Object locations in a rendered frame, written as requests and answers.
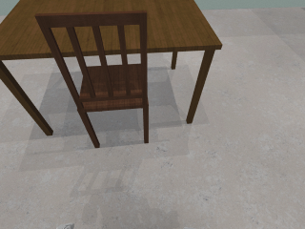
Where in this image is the chair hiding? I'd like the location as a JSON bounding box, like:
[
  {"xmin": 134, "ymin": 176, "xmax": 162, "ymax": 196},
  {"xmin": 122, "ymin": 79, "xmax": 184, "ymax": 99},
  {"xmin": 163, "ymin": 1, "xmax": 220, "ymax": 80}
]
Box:
[{"xmin": 34, "ymin": 10, "xmax": 149, "ymax": 149}]

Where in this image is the table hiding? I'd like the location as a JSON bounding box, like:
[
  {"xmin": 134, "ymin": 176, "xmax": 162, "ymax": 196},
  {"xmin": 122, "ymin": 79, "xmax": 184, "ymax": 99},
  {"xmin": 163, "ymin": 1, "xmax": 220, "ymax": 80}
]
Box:
[{"xmin": 0, "ymin": 0, "xmax": 223, "ymax": 136}]

